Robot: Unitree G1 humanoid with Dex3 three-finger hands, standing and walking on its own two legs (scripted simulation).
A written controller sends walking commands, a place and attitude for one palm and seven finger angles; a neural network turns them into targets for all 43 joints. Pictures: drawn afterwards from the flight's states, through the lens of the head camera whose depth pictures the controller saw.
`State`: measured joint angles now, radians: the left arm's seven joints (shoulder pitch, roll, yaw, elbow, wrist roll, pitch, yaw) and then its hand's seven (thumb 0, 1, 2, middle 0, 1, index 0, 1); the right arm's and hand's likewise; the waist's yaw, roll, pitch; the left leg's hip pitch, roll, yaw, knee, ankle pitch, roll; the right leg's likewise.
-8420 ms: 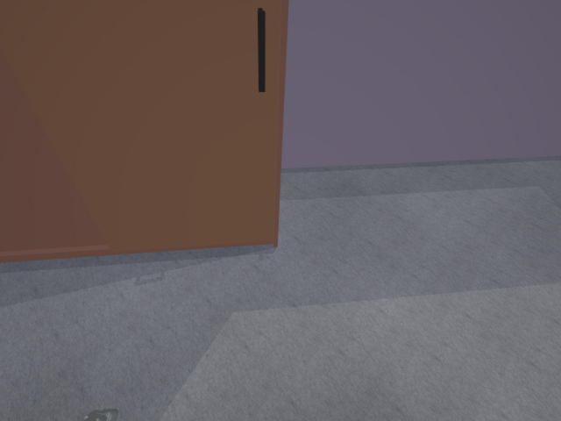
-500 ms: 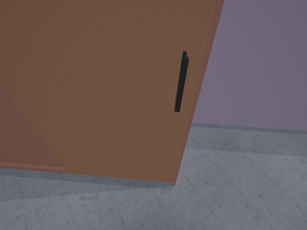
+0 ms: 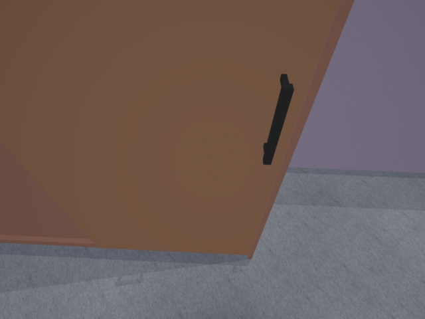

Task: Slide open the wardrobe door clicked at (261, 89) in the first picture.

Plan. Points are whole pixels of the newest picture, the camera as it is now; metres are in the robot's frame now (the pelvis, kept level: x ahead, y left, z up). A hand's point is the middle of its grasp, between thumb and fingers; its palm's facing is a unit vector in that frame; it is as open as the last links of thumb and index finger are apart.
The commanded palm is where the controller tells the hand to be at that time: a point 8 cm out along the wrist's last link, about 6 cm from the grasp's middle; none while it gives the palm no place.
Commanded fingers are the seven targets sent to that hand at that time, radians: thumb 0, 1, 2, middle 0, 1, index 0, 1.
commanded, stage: come to a stop and stand still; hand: right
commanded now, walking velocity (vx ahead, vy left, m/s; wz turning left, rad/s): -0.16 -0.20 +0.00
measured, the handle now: (274, 123) +0.46 -0.10 +0.12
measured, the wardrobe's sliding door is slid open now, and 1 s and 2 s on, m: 0.00 0.00 0.00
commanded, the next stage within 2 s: look again from close up in 1.92 s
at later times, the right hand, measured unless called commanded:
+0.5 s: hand out of the picture +0.04 -0.17 -0.17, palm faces +0.03 +0.96 -0.27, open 7.3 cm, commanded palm none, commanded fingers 0.00 -0.90 -0.90 0.20 0.30 0.20 0.30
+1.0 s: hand out of the picture +0.00 -0.19 -0.16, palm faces -0.02 +0.97 -0.25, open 7.4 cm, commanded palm none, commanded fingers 0.00 -0.90 -0.90 0.20 0.30 0.20 0.30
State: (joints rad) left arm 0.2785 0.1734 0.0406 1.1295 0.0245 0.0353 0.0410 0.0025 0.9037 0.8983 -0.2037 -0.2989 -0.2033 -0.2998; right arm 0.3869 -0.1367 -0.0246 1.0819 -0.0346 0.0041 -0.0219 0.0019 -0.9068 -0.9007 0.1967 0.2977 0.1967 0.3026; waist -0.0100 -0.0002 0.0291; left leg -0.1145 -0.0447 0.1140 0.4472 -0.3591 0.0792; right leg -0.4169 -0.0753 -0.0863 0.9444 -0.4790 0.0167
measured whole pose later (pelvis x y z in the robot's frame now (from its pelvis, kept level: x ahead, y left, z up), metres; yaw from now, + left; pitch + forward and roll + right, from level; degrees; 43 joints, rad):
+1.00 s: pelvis -0.03 +0.00 +0.00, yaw +1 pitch -2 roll +0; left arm 0.31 0.18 0.00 1.02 0.03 0.00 0.01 0.01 0.92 0.90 -0.20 -0.30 -0.20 -0.30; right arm 0.27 -0.17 0.02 1.05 -0.02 0.00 -0.03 0.01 -0.91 -0.90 0.20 0.30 0.20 0.30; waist 0.02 -0.04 0.01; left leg -0.23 0.05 0.03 0.52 -0.26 -0.01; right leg -0.23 0.01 -0.10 0.50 -0.24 -0.04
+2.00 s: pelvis +0.01 +0.03 +0.01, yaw +1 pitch +0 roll -1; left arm 0.25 0.16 -0.01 1.12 0.02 -0.02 0.03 0.00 0.91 0.90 -0.20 -0.30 -0.20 -0.30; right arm 0.24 -0.17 0.01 1.11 -0.01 -0.02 -0.03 0.01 -0.91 -0.90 0.20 0.30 0.20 0.30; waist 0.00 0.00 0.04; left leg -0.17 0.01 0.04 0.44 -0.27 0.02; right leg -0.16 -0.03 -0.08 0.41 -0.25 0.01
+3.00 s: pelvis +0.00 +0.03 +0.00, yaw -2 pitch +0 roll -1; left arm 0.30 0.24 0.00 0.87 -0.03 -0.22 0.07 0.01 0.91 0.90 -0.20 -0.30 -0.20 -0.30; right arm 0.40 -0.18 -0.04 0.22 0.15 -0.09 -0.08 0.03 -0.89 -0.88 0.20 0.33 0.20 0.33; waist 0.00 -0.05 0.00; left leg -0.22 0.02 0.08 0.53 -0.31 0.02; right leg -0.22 -0.02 -0.04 0.50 -0.27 0.01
